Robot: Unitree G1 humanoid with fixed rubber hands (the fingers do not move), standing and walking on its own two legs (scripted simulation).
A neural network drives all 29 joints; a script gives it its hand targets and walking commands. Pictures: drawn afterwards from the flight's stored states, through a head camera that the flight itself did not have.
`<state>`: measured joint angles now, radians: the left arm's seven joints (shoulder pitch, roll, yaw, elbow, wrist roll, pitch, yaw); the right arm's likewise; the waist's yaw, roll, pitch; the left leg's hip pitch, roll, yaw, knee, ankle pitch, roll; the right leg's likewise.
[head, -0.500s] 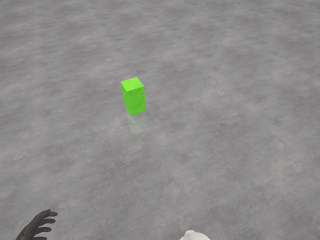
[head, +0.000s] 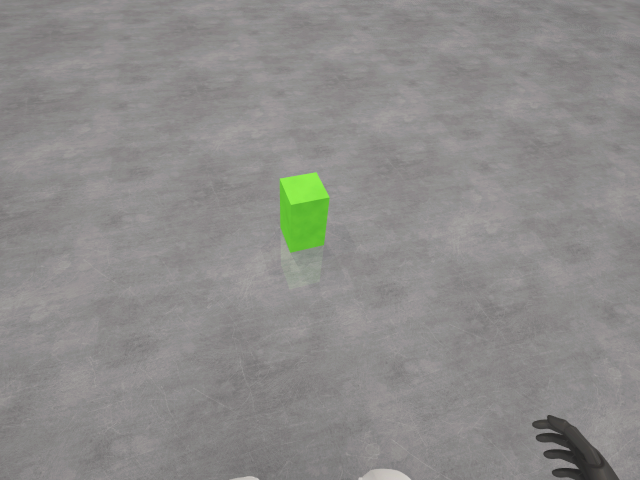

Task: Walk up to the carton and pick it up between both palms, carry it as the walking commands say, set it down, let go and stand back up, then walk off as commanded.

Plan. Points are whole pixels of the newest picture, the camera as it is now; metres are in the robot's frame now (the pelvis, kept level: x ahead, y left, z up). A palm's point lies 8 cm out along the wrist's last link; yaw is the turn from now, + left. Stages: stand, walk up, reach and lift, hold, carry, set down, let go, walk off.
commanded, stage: walk up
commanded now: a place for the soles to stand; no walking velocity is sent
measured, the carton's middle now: (302, 213) +1.14 +0.06 -0.61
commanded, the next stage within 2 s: none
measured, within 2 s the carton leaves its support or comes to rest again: neither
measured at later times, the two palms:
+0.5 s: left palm (100, 340) +0.32 +0.34 -0.07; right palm (525, 338) +0.35 -0.31 -0.06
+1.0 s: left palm (158, 228) +0.52 +0.31 -0.05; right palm (507, 249) +0.53 -0.33 -0.06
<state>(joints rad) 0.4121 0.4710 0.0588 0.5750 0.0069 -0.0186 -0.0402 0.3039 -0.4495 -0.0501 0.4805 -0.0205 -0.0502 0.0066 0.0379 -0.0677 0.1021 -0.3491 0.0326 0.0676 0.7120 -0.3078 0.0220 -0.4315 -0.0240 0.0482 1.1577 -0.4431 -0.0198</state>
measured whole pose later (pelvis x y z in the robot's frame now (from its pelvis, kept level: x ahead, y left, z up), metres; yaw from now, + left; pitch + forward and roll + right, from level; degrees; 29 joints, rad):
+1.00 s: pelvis +0.42 -0.02 +0.00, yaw +2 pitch -4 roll -2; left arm 0.34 0.46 0.05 0.54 0.03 -0.04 -0.02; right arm 0.38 -0.46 -0.05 0.54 -0.01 0.00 0.05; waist 0.01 0.04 0.11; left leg -0.47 0.08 0.00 0.90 -0.42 0.02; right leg -0.27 -0.04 -0.13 0.66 -0.32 -0.02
